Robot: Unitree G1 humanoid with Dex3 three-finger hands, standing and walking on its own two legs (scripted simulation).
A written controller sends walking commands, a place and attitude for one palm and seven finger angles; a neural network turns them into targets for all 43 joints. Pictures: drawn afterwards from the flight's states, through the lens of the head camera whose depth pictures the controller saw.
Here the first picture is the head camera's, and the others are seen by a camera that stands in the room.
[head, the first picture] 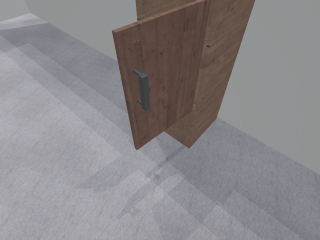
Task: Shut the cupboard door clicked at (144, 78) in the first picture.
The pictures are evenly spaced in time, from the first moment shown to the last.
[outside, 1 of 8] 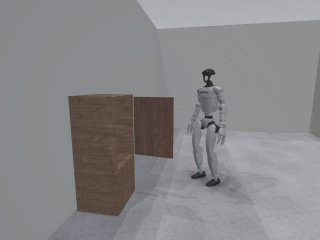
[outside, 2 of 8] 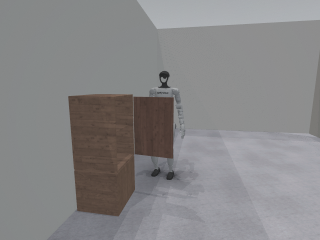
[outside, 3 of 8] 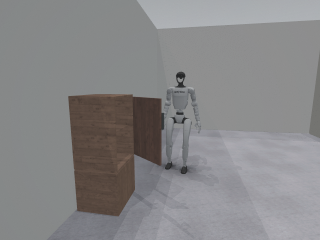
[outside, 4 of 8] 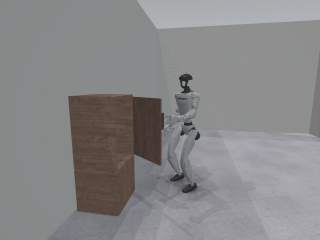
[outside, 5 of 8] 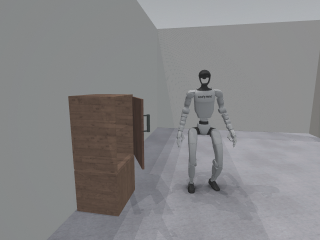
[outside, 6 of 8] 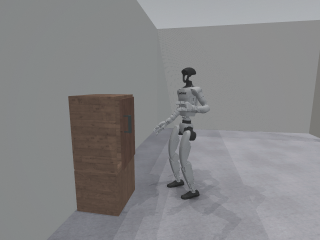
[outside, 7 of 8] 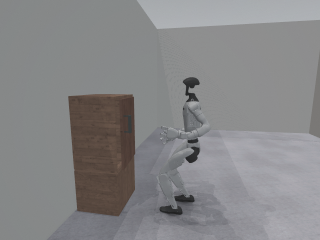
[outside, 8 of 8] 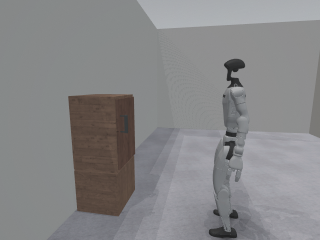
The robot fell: no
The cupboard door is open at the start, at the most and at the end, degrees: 83 83 0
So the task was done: yes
